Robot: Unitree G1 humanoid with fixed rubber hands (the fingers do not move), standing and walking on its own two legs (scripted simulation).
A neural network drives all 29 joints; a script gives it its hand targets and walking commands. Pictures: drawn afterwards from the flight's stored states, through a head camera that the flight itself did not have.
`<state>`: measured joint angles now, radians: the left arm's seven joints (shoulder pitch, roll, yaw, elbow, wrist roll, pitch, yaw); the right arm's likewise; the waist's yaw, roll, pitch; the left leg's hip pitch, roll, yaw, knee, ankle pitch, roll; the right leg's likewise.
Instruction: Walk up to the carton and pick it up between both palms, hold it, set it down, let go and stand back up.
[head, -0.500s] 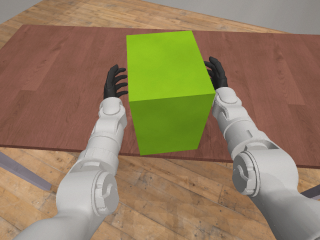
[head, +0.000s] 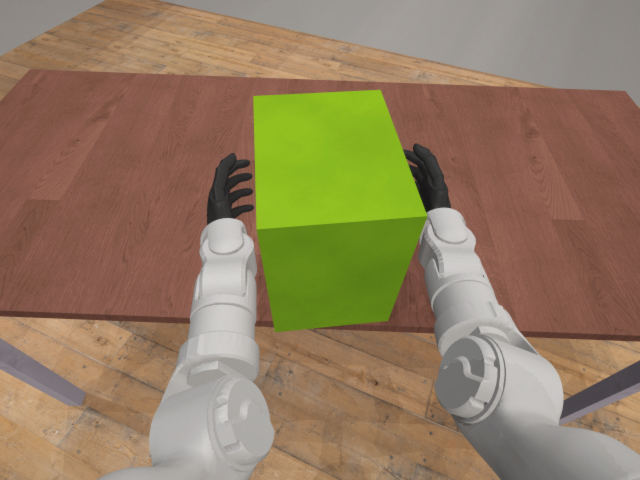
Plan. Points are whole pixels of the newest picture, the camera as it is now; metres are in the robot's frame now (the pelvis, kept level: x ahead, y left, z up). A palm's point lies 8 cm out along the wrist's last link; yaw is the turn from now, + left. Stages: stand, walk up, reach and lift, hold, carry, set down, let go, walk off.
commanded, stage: reach and lift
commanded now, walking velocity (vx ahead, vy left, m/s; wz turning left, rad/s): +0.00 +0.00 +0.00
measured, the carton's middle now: (325, 216) +0.46 +0.02 +0.05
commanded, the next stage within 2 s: none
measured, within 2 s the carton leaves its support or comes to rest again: leaves its support in 1.34 s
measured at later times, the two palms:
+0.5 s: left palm (224, 224) +0.39 +0.14 +0.10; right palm (433, 212) +0.43 -0.12 +0.10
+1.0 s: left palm (224, 224) +0.39 +0.14 +0.10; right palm (433, 214) +0.42 -0.12 +0.10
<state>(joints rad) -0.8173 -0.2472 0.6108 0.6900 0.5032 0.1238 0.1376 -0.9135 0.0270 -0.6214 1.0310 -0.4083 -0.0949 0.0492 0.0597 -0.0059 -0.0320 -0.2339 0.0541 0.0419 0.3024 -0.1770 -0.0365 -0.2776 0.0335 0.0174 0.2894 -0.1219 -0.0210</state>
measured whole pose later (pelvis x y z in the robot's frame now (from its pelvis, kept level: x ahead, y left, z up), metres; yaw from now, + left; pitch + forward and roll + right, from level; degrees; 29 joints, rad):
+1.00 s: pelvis +0.00 +0.00 +0.00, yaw +1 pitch +3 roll +0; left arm -0.73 -0.25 0.54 0.58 0.48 0.19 0.13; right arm -0.85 0.06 -0.57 1.01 -0.36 -0.12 0.04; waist 0.02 -0.02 0.00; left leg -0.16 0.06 0.05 0.31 -0.20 -0.04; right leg -0.20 0.02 -0.04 0.31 -0.15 -0.03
